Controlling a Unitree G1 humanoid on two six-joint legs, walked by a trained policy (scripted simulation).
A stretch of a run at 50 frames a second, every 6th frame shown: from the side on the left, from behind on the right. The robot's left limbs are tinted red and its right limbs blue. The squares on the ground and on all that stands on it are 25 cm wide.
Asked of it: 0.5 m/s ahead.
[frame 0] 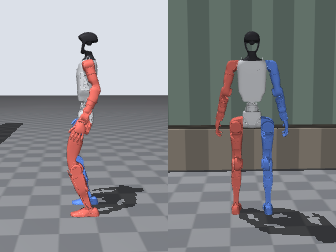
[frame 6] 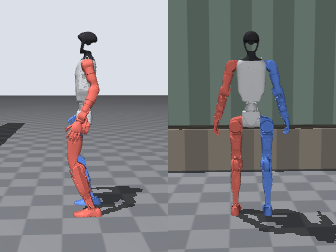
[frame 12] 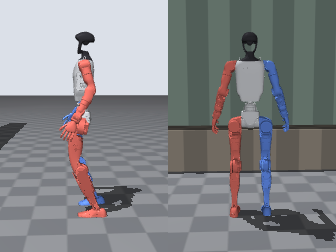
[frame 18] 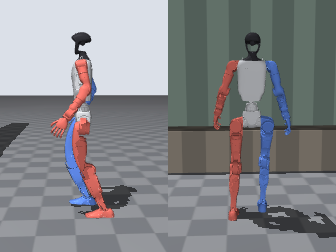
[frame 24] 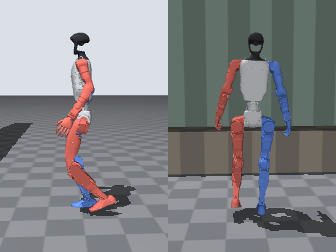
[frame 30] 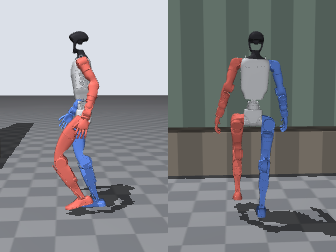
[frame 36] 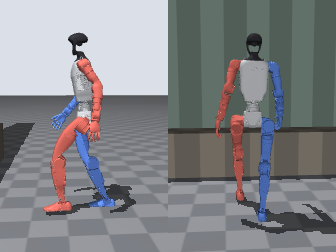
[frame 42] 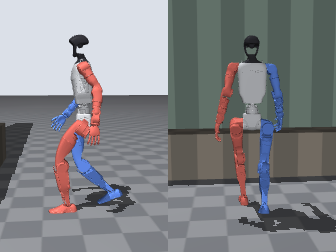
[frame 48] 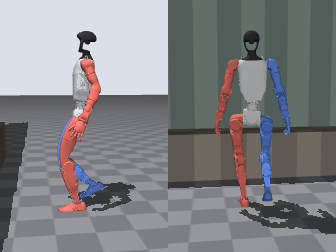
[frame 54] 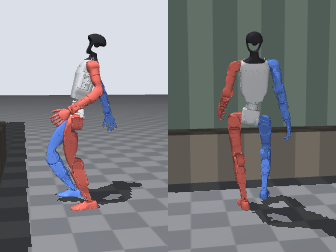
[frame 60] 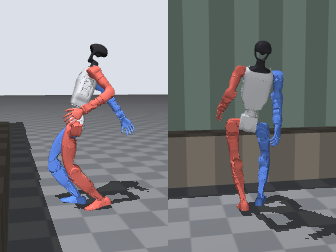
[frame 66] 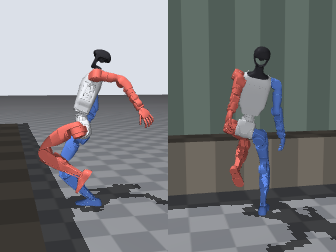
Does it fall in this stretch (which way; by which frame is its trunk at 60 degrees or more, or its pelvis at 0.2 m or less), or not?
no
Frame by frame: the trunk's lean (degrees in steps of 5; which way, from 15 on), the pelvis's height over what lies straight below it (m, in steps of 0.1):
0: 0, 0.8
6: 5, 0.8
12: 0, 0.8
18: 0, 0.8
24: 5, 0.8
30: 5, 0.8
36: 5, 0.8
42: 5, 0.7
48: 5, 0.8
54: 20 backward, 0.7
60: 25 backward, 0.7
66: 25 backward and to its right, 0.7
